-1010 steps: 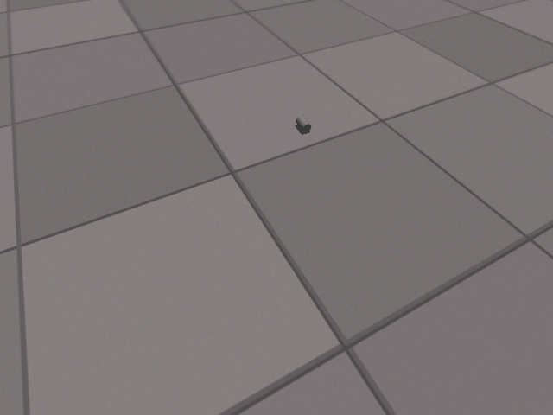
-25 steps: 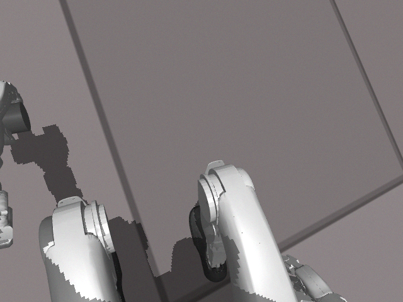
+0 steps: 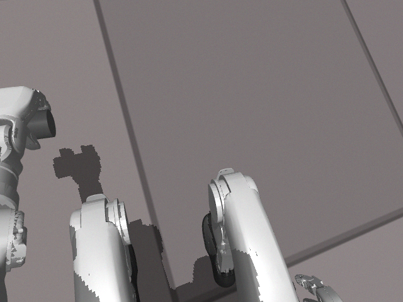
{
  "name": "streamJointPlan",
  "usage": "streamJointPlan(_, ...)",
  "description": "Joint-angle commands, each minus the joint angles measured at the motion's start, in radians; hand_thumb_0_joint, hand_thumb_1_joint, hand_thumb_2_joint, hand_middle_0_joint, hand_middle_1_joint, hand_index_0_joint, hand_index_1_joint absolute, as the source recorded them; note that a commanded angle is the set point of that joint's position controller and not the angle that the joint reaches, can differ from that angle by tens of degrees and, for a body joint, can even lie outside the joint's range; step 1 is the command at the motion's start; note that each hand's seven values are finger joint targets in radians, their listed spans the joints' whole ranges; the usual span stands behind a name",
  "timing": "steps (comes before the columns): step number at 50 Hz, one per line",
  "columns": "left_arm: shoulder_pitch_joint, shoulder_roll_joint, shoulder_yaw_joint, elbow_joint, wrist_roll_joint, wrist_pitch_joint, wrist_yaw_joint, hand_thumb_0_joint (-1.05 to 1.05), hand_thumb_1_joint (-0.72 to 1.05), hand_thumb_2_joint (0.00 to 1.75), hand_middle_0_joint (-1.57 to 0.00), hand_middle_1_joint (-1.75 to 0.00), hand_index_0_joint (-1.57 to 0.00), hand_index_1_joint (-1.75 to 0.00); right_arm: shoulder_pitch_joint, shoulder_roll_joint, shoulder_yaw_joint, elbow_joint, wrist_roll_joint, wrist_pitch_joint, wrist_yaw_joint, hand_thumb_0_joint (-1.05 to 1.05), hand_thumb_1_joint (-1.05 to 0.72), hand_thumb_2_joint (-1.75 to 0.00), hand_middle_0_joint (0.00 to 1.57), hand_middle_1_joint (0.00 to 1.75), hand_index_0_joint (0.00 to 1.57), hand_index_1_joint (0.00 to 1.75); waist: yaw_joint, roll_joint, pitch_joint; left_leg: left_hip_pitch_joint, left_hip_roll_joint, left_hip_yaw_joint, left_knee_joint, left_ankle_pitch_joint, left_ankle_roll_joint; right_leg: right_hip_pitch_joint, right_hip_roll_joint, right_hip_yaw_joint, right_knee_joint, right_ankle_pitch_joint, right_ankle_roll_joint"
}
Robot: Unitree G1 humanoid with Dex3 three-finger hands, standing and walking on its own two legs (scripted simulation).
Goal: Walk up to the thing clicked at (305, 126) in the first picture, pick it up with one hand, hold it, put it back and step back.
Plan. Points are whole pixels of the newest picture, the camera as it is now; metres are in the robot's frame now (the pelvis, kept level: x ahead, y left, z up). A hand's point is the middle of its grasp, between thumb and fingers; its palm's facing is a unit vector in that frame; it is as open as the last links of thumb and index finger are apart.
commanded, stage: lift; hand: left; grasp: from above
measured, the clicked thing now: (25, 126) +0.48 +0.29 -0.17
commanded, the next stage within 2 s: hold in 1.38 s
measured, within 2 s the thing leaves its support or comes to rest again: neither
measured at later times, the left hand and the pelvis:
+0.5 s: hand out of the picture +0.40 +0.28 +0.04, palm faces -0.44 -0.10 -0.89, open 8.4 cm; pelvis +0.00 +0.00 +0.13, yaw +4 degrees
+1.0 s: hand out of the picture +0.35 +0.25 +0.21, palm faces -0.47 -0.11 -0.88, open 8.4 cm; pelvis +0.03 +0.00 +0.30, yaw +5 degrees
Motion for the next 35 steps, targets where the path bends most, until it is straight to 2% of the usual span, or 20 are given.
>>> streamJointPlan(1,-0.347,0.293,0.046,-0.298,-0.044,0.004,0.013,0.0,0.96,0.39,-1.25,-0.33,-1.28,-0.3,0.185,-0.232,-0.106,-0.037,0.02,0.009,-0.032,0.0,-0.9,-0.9,0.2,0.3,0.2,0.3,0.02,0.284,-0.775,0.601,-0.015,0.104,-0.314,0.173,0.033,0.408,0.025,-0.081,-0.254,0.177,-0.097)
streamJointPlan(4,-0.282,0.272,0.04,-0.342,-0.064,0.004,-0.006,0.0,0.94,0.38,-1.23,-0.33,-1.26,-0.3,0.181,-0.227,-0.118,-0.047,0.032,0.013,-0.043,0.0,-0.9,-0.9,0.2,0.3,0.2,0.3,0.041,0.246,-0.78,0.64,-0.013,0.096,-0.354,0.163,0.034,0.428,0.025,-0.077,-0.292,0.164,-0.096)
streamJointPlan(5,-0.272,0.249,0.03,-0.361,-0.071,0.004,-0.015,0.0,0.94,0.39,-1.23,-0.33,-1.26,-0.3,0.176,-0.225,-0.121,-0.049,0.035,0.013,-0.046,0.0,-0.9,-0.9,0.2,0.3,0.2,0.3,0.034,0.251,-0.752,0.647,-0.013,0.087,-0.374,0.159,0.031,0.417,0.021,-0.078,-0.3,0.159,-0.097)
streamJointPlan(7,-0.303,0.249,0.025,-0.466,-0.089,-0.002,-0.027,0.0,0.93,0.4,-1.23,-0.34,-1.25,-0.31,0.166,-0.218,-0.128,-0.063,0.042,0.014,-0.054,0.0,-0.9,-0.9,0.2,0.3,0.2,0.3,0.046,0.276,-0.789,0.694,-0.01,0.083,-0.412,0.145,0.031,0.444,0.022,-0.073,-0.324,0.153,-0.097)
streamJointPlan(8,-0.249,0.244,0.027,-0.448,-0.088,0.005,-0.031,0.0,0.93,0.4,-1.23,-0.33,-1.26,-0.31,0.167,-0.216,-0.132,-0.066,0.046,0.016,-0.057,0.0,-0.9,-0.9,0.2,0.3,0.2,0.3,0.059,0.258,-0.798,0.717,-0.007,0.082,-0.428,0.141,0.033,0.463,0.022,-0.07,-0.334,0.155,-0.092)
streamJointPlan(10,-0.19,0.202,0.013,-0.486,-0.111,0.009,-0.039,0.0,0.97,0.43,-1.26,-0.34,-1.28,-0.32,0.159,-0.205,-0.134,-0.073,0.053,0.016,-0.061,0.0,-0.89,-0.9,0.2,0.3,0.2,0.3,0.061,0.249,-0.777,0.734,-0.005,0.076,-0.478,0.128,0.034,0.499,0.018,-0.067,-0.363,0.161,-0.082)
streamJointPlan(12,-0.212,0.216,0.016,-0.581,-0.128,0.011,-0.045,0.0,0.99,0.41,-1.27,-0.34,-1.3,-0.31,0.139,-0.201,-0.142,-0.084,0.058,0.016,-0.073,0.0,-0.89,-0.9,0.2,0.3,0.2,0.3,0.071,0.271,-0.797,0.793,0.0,0.07,-0.517,0.113,0.031,0.524,0.021,-0.063,-0.393,0.151,-0.084)
streamJointPlan(13,-0.171,0.217,0.02,-0.546,-0.126,0.02,-0.05,0.0,0.97,0.4,-1.25,-0.34,-1.28,-0.31,0.139,-0.201,-0.141,-0.081,0.061,0.018,-0.077,0.0,-0.89,-0.9,0.2,0.3,0.2,0.3,0.07,0.251,-0.778,0.809,0.003,0.06,-0.539,0.111,0.031,0.534,0.022,-0.064,-0.403,0.153,-0.081)
streamJointPlan(15,-0.147,0.199,0.015,-0.591,-0.131,0.026,-0.053,0.0,0.98,0.4,-1.25,-0.33,-1.28,-0.3,0.121,-0.193,-0.145,-0.083,0.066,0.019,-0.087,0.0,-0.89,-0.9,0.2,0.3,0.2,0.3,0.074,0.258,-0.765,0.853,0.005,0.047,-0.586,0.11,0.026,0.55,0.016,-0.064,-0.427,0.157,-0.078)
streamJointPlan(16,-0.163,0.202,0.016,-0.664,-0.138,0.028,-0.052,0.0,1.0,0.41,-1.27,-0.35,-1.29,-0.32,0.115,-0.192,-0.15,-0.09,0.07,0.019,-0.092,0.0,-0.89,-0.9,0.2,0.3,0.2,0.3,0.081,0.267,-0.796,0.896,0.007,0.045,-0.61,0.119,0.026,0.578,0.017,-0.062,-0.444,0.165,-0.078)
streamJointPlan(17,-0.085,0.171,0.002,-0.607,-0.134,0.041,-0.053,0.0,0.99,0.43,-1.27,-0.33,-1.29,-0.31,0.112,-0.186,-0.146,-0.088,0.072,0.02,-0.095,0.0,-0.89,-0.9,0.2,0.3,0.2,0.3,0.083,0.249,-0.774,0.933,0.01,0.044,-0.627,0.145,0.024,0.588,0.019,-0.062,-0.465,0.175,-0.076)
streamJointPlan(18,-0.118,0.187,0.013,-0.68,-0.142,0.043,-0.05,0.0,1.0,0.42,-1.26,-0.36,-1.29,-0.33,0.108,-0.187,-0.15,-0.09,0.076,0.021,-0.099,0.0,-0.89,-0.9,0.2,0.3,0.2,0.3,0.087,0.247,-0.802,0.958,0.009,0.044,-0.645,0.153,0.024,0.62,0.016,-0.058,-0.486,0.182,-0.076)
streamJointPlan(21,-0.033,0.157,0.001,-0.659,-0.15,0.066,-0.055,0.0,0.97,0.44,-1.26,-0.34,-1.28,-0.32,0.089,-0.172,-0.145,-0.083,0.079,0.022,-0.112,0.0,-0.89,-0.9,0.2,0.3,0.2,0.3,0.093,0.217,-0.742,1.017,0.012,0.045,-0.71,0.168,0.025,0.684,0.017,-0.052,-0.556,0.19,-0.07)
streamJointPlan(22,-0.063,0.164,0.003,-0.722,-0.156,0.068,-0.057,0.0,0.97,0.43,-1.25,-0.35,-1.28,-0.32,0.079,-0.167,-0.149,-0.087,0.083,0.022,-0.117,0.0,-0.88,-0.89,0.2,0.3,0.2,0.3,0.094,0.227,-0.749,1.035,0.012,0.054,-0.735,0.153,0.025,0.719,0.018,-0.046,-0.585,0.184,-0.071)
streamJointPlan(23,0.01,0.153,0.006,-0.67,-0.149,0.078,-0.06,0.0,0.97,0.45,-1.26,-0.33,-1.28,-0.32,0.076,-0.164,-0.144,-0.082,0.085,0.023,-0.12,0.0,-0.88,-0.89,0.2,0.3,0.2,0.3,0.102,0.209,-0.712,1.054,0.013,0.052,-0.763,0.157,0.025,0.739,0.018,-0.045,-0.61,0.181,-0.068)
streamJointPlan(27,0.048,0.133,-0.01,-0.713,-0.157,0.094,-0.075,0.0,0.98,0.44,-1.27,-0.33,-1.28,-0.31,0.052,-0.144,-0.136,-0.081,0.094,0.02,-0.134,0.0,-0.88,-0.89,0.2,0.3,0.2,0.3,0.118,0.187,-0.693,1.139,0.017,0.06,-0.857,0.158,0.025,0.863,0.024,-0.037,-0.709,0.182,-0.068)
streamJointPlan(29,0.059,0.109,-0.027,-0.735,-0.172,0.096,-0.082,0.0,0.96,0.43,-1.26,-0.32,-1.27,-0.31,0.042,-0.13,-0.133,-0.079,0.099,0.016,-0.144,0.0,-0.89,-0.9,0.2,0.3,0.2,0.3,0.116,0.157,-0.654,1.148,0.014,0.08,-0.893,0.14,0.03,0.937,0.028,-0.025,-0.779,0.173,-0.066)
streamJointPlan(31,0.166,0.083,-0.032,-0.677,-0.18,0.1,-0.087,0.0,0.94,0.41,-1.25,-0.31,-1.27,-0.29,0.034,-0.119,-0.127,-0.079,0.105,0.007,-0.152,0.0,-0.89,-0.9,0.2,0.3,0.2,0.3,0.12,0.086,-0.562,1.143,0.009,0.088,-0.942,0.113,0.033,1.001,0.03,-0.014,-0.853,0.14,-0.064)
streamJointPlan(33,0.183,0.067,-0.036,-0.691,-0.186,0.097,-0.091,0.0,0.9,0.43,-1.23,-0.31,-1.24,-0.3,0.033,-0.117,-0.127,-0.074,0.109,-0.004,-0.162,0.0,-0.89,-0.9,0.2,0.3,0.2,0.3,0.127,0.091,-0.532,1.188,0.013,0.083,-0.999,0.103,0.03,1.043,0.03,-0.006,-0.898,0.137,-0.063)
streamJointPlan(35,0.197,0.038,-0.064,-0.694,-0.183,0.091,-0.09,0.0,0.92,0.43,-1.24,-0.32,-1.25,-0.31,0.021,-0.108,-0.127,-0.073,0.112,-0.014,-0.171,0.0,-0.89,-0.9,0.2,0.3,0.2,0.3,0.13,0.071,-0.497,1.232,0.017,0.078,-1.047,0.099,0.029,1.084,0.035,-0.002,-0.948,0.134,-0.064)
